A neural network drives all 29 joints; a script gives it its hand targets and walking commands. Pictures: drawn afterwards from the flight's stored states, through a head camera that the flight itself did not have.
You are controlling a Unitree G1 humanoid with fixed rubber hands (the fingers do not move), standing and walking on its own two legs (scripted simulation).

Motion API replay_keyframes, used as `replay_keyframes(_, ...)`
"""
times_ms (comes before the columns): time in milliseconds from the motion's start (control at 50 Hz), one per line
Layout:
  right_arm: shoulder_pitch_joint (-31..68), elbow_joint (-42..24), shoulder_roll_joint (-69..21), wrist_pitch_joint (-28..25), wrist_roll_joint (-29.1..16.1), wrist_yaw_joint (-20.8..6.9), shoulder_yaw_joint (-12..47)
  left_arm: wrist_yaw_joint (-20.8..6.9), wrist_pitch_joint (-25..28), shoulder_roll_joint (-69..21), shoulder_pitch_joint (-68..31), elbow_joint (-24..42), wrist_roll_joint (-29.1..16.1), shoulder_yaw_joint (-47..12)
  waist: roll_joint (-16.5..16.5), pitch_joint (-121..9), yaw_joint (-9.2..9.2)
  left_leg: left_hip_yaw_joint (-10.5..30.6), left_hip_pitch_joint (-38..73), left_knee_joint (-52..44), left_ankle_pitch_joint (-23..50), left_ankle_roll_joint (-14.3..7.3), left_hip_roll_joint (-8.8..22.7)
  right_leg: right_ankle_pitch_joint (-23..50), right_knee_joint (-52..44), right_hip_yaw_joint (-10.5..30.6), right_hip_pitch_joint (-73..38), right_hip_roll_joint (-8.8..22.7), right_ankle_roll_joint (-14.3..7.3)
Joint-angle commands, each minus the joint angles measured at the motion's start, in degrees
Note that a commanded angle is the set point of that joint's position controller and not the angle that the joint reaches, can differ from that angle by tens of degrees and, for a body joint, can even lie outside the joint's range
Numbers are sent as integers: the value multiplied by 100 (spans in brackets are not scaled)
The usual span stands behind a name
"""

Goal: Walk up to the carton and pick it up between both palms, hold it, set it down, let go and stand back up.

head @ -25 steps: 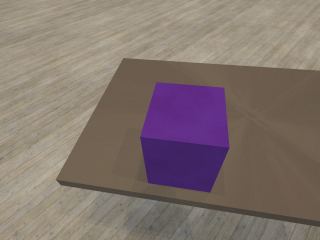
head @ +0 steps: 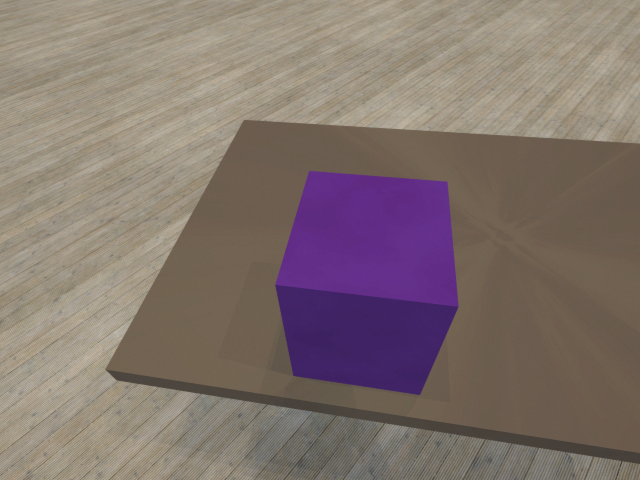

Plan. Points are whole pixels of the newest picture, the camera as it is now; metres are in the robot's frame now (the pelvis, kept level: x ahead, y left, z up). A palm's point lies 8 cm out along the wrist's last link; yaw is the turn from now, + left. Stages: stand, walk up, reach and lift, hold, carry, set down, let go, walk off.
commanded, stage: stand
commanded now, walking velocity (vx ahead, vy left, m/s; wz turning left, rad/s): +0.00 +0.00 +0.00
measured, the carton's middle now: (365, 284) +0.40 -0.03 +0.00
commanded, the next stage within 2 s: none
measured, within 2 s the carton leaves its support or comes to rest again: neither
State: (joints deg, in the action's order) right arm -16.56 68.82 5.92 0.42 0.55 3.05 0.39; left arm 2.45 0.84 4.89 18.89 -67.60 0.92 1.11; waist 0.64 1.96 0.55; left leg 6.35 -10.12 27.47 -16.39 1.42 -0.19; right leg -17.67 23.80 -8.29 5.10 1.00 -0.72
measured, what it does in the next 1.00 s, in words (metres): stands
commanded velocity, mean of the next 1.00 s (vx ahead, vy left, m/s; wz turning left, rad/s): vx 0.00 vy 0.00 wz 0.00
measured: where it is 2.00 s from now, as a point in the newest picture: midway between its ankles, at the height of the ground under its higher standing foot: outside the picture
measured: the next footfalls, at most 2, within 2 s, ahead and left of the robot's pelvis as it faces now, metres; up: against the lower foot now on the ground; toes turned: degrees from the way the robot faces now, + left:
none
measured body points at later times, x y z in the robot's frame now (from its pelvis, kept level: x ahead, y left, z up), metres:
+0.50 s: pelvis +0.00 +0.00 +0.00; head +0.01 +0.00 +0.45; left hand -0.05 +0.21 -0.16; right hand -0.01 -0.21 -0.16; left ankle -0.02 +0.14 -0.74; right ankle -0.05 -0.10 -0.74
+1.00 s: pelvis -0.01 +0.00 +0.00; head -0.01 +0.00 +0.45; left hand -0.05 +0.20 -0.16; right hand -0.05 -0.19 -0.17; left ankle -0.02 +0.14 -0.74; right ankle -0.05 -0.10 -0.74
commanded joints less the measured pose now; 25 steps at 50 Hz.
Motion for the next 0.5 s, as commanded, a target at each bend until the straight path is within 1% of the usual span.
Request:
replay_keyframes(0,-598,20,191,-61,-68,-44,41,33,-15,235,700,20,-10,50,-79,433,-65,136,-301,-424,1648,-152,414,1674,-450,524,99,597,-151)
replay_keyframes(20,-523,83,397,-32,-9,-16,-41,5,-29,467,841,-19,-16,95,87,628,123,222,-592,-420,1932,-161,371,1346,-427,431,-40,511,-109)
replay_keyframes(40,-587,59,580,-19,-44,-7,-68,-32,-18,242,747,-13,-21,34,236,554,12,96,-674,-358,1701,-212,346,1598,-433,579,-254,574,-132)
replay_keyframes(60,-508,70,54,26,41,-11,26,-1,-8,498,719,39,13,79,22,448,20,80,-407,-442,1744,-175,367,1566,-422,548,-141,648,-131)
replay_keyframes(80,-354,11,274,-17,35,-4,33,9,0,364,620,73,-27,100,-27,484,117,33,-523,-320,1858,-174,370,1887,-433,558,-79,575,-181)
replay_keyframes(100,-359,6,317,-18,1,17,22,29,-15,574,750,71,-14,140,-125,342,101,88,-407,-431,1792,-163,381,1601,-368,488,-184,640,-189)
replay_keyframes(120,-460,-17,627,-41,-16,43,-52,2,14,517,732,81,-27,118,263,290,107,30,-502,-494,1960,-122,360,1479,-334,531,-322,637,-158)
replay_keyframes(140,-190,-58,622,-65,-43,26,-79,33,-10,503,703,52,5,129,-96,287,134,102,-483,-396,2164,-152,433,1501,-366,420,-217,577,-140)
replay_keyframes(160,-127,-72,437,-48,-50,52,-23,13,-6,640,691,85,0,142,173,427,166,137,-498,-496,1749,-142,381,1379,-476,484,-82,569,-106)
replay_keyframes(180,-244,-61,671,-64,-23,40,-91,32,-42,383,933,-76,24,95,-94,425,117,96,-602,-412,1680,-187,397,1577,-473,490,-284,552,-103)
replay_keyframes(200,-162,-84,728,-94,-14,61,-147,33,-20,752,746,-35,25,165,-81,186,131,60,-599,-356,1549,-219,316,1784,-423,478,-516,653,-104)
replay_keyframes(220,-285,-1,652,-103,2,46,-107,6,1,661,619,30,15,174,-242,194,108,113,-727,-394,1618,-210,365,1950,-337,470,-702,635,-91)
replay_keyframes(240,-305,-26,382,-100,14,-10,-60,49,-14,489,722,-53,18,110,283,259,-34,76,-366,-452,1685,-218,340,2211,-299,569,-320,702,-122)
replay_keyframes(260,-306,-75,341,-115,61,43,-31,70,-29,551,873,-60,-27,131,-99,214,156,123,-594,-382,1989,-257,392,2168,-277,478,-506,698,-152)
replay_keyframes(280,-113,-77,195,-94,-35,33,-7,88,-14,774,769,16,-26,198,107,308,141,-2,-619,-351,1969,-161,341,2349,-294,473,-477,680,-169)
replay_keyframes(300,-436,39,168,-49,-3,37,16,117,6,461,762,42,-35,139,-121,144,52,6,-293,-266,2028,-114,369,2252,-299,463,-298,721,-187)
replay_keyframes(320,-350,42,-120,-3,-64,26,65,72,9,313,541,95,-20,95,76,505,-3,21,-569,-350,1847,-168,390,1955,-377,530,-200,718,-186)
replay_keyframes(340,-9,-107,479,-17,-21,40,-46,41,-23,610,669,28,-28,162,-34,423,121,65,-476,-357,1912,-204,381,1889,-429,419,-81,590,-137)
replay_keyframes(360,-372,-22,340,-14,-76,55,-29,101,-20,435,694,-19,-18,77,-92,285,-45,59,-374,-431,1653,-208,362,1743,-437,444,-292,614,-136)
replay_keyframes(380,-414,80,102,27,4,67,36,45,-18,558,549,105,50,137,176,425,16,101,-304,-524,1790,-195,384,1563,-436,442,28,619,-143)
replay_keyframes(400,-79,-110,349,-21,34,36,-15,97,-23,728,517,48,-8,207,-325,385,32,37,-398,-351,1768,-224,345,1586,-395,475,-89,531,-109)
replay_keyframes(420,-187,-103,527,-54,25,37,-79,67,-19,584,815,-4,-3,154,-129,215,111,117,-570,-277,2158,-218,370,1757,-310,312,-493,552,-56)
replay_keyframes(440,-68,-120,239,-29,31,21,-53,127,-24,465,956,-84,12,101,160,229,79,-98,-507,-240,1780,-162,339,1717,-302,514,-421,733,-178)
replay_keyframes(460,-12,-179,342,-16,-48,10,-52,69,-12,350,699,2,-16,85,136,131,43,-100,-273,-271,2050,-71,343,2011,-279,576,-143,738,-235)
replay_keyframes(480,-315,-23,534,-51,-57,19,-74,58,2,511,602,32,-42,130,9,172,-22,58,-283,-366,1888,-184,373,2001,-400,452,-269,668,-198)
